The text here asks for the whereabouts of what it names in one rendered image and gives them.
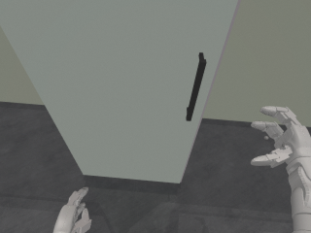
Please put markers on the handle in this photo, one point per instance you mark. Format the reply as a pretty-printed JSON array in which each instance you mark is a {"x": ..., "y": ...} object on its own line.
[{"x": 197, "y": 83}]

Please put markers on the right robot forearm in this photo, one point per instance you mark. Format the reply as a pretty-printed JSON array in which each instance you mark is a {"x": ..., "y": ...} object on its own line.
[{"x": 299, "y": 178}]

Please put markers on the robot right hand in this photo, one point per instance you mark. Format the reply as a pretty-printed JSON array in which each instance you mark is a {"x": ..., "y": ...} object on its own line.
[{"x": 296, "y": 137}]

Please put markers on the robot left hand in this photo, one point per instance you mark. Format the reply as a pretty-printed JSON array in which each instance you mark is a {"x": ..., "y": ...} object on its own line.
[{"x": 68, "y": 215}]

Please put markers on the fridge door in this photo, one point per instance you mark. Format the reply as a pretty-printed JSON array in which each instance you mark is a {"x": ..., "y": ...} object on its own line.
[{"x": 116, "y": 76}]

